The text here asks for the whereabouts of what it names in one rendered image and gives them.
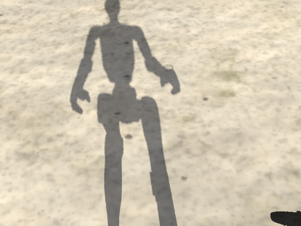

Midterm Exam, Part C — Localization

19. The robot right hand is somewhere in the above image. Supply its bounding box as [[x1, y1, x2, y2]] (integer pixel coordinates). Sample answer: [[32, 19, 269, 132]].
[[270, 211, 301, 226]]

